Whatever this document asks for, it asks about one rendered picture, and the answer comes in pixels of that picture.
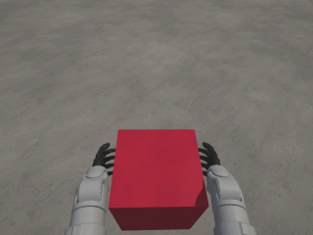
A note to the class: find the right robot hand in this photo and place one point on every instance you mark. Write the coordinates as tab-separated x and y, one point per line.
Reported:
211	159

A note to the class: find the left robot hand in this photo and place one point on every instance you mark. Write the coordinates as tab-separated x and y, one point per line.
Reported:
101	158

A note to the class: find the carton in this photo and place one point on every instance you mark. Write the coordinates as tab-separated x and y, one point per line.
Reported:
157	180

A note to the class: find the left robot forearm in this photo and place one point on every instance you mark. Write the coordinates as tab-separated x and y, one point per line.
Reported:
89	208

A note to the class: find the right robot forearm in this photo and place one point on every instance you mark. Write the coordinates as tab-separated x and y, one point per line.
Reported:
228	204

